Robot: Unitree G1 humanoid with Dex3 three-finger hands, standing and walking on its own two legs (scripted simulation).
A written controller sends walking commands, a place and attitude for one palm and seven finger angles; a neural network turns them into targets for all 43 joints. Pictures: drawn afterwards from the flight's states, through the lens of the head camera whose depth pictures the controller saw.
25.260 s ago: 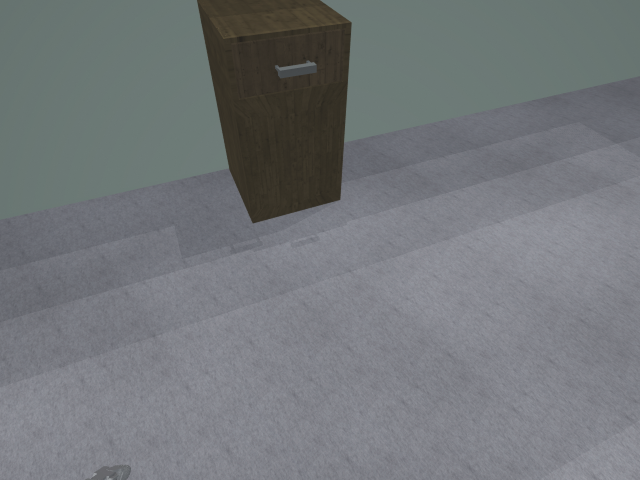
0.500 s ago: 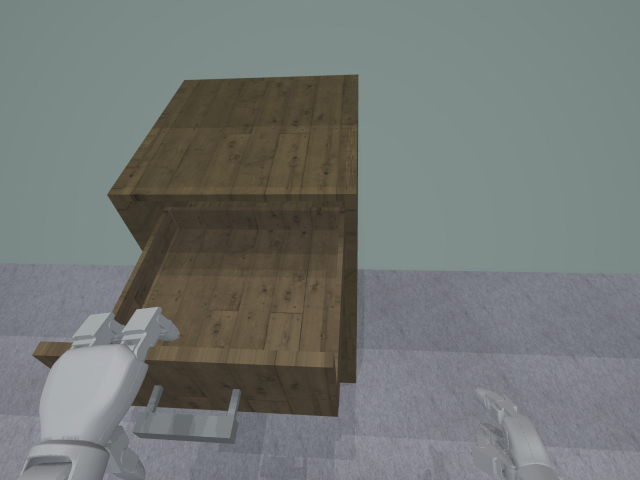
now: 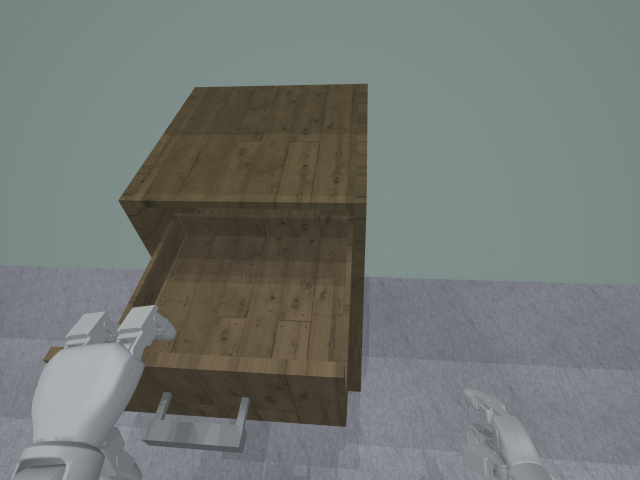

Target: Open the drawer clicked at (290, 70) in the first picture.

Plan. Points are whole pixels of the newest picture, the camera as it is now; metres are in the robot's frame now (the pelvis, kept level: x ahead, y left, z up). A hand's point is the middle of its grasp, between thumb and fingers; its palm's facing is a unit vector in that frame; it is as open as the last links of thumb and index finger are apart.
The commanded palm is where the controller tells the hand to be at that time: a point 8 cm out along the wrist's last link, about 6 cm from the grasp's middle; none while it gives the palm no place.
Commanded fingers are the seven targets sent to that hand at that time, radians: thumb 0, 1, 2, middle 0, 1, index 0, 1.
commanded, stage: draw the hand back to the body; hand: left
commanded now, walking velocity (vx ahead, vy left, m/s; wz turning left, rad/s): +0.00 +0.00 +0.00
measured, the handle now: (200, 418) +0.20 +0.22 -0.07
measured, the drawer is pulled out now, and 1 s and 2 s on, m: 0.30 0.30 0.30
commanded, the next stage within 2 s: step back with the hand held close in 1.38 s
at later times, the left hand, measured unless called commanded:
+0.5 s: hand (132, 394) +0.16 +0.22 +0.11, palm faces +0.27 -0.74 -0.61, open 13.7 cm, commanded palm +0.12 +0.25 +0.16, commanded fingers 0.00 -0.25 0.41 -0.28 -1.04 -0.28 -1.04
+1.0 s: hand (109, 375) +0.16 +0.22 +0.16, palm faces +0.42 -0.81 -0.40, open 10.2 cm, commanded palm +0.11 +0.26 +0.18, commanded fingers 0.00 0.62 0.78 -0.22 -0.48 -0.22 -0.48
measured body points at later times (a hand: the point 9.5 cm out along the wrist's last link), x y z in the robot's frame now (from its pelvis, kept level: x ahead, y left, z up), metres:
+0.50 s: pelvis -0.01 -0.01 +0.00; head -0.01 -0.03 +0.45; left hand +0.14 +0.26 +0.14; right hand +0.20 -0.20 -0.07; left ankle -0.06 +0.08 -0.73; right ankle +0.00 -0.12 -0.73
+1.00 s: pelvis -0.01 -0.03 +0.01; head -0.02 -0.05 +0.46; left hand +0.13 +0.26 +0.18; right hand +0.19 -0.23 -0.07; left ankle -0.06 +0.08 -0.73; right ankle +0.01 -0.12 -0.73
